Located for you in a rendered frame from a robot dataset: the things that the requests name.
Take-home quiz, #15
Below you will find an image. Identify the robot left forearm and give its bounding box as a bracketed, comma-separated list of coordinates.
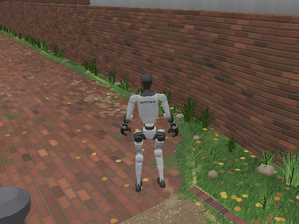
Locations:
[121, 113, 130, 129]

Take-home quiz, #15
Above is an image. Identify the robot left hand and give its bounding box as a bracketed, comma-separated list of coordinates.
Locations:
[121, 127, 131, 136]

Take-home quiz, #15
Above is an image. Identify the robot right foot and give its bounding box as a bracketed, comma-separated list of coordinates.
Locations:
[157, 177, 165, 188]

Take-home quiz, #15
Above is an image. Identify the robot left upper arm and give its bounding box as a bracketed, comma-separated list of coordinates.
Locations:
[125, 95, 138, 120]

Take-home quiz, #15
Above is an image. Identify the robot right forearm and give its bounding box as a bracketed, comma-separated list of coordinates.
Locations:
[167, 112, 177, 129]

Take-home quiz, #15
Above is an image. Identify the robot right upper arm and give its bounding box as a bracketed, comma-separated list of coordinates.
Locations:
[157, 93, 171, 119]

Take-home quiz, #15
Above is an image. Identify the robot right hand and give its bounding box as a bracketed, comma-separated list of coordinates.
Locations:
[168, 127, 179, 137]

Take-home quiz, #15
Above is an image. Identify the humanoid robot head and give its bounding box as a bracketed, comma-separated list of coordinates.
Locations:
[140, 74, 155, 97]

